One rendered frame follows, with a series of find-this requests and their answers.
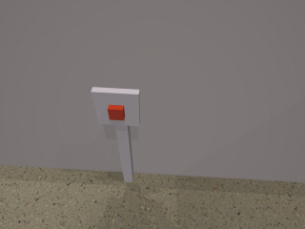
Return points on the button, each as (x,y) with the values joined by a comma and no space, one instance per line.
(116,112)

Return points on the panel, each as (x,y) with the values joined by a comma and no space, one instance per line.
(130,99)

